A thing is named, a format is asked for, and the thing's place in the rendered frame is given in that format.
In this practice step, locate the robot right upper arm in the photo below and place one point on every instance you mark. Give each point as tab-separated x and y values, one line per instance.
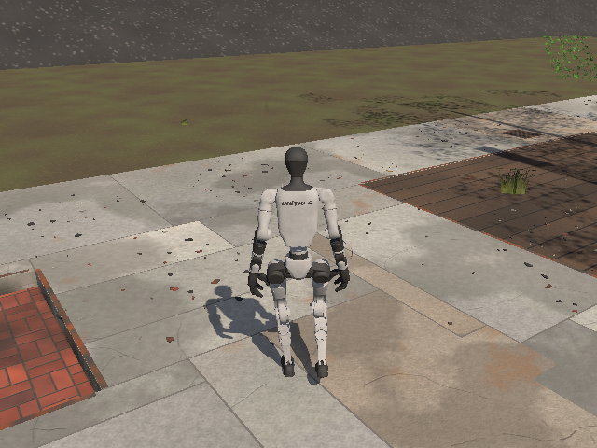
330	211

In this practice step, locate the right robot hand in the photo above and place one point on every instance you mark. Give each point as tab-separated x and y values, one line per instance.
344	278

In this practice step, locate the left robot hand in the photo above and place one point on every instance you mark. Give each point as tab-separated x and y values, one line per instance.
253	284

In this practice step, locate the robot right forearm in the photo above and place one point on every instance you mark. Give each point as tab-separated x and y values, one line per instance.
339	252

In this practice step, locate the right robot thigh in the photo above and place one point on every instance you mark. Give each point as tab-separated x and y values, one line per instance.
320	277

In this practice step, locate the robot right shin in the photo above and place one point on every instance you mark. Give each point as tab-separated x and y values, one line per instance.
320	331

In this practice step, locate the robot left upper arm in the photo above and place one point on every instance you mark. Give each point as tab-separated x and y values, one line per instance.
268	197

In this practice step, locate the robot left forearm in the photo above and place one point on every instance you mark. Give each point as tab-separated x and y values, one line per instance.
257	254

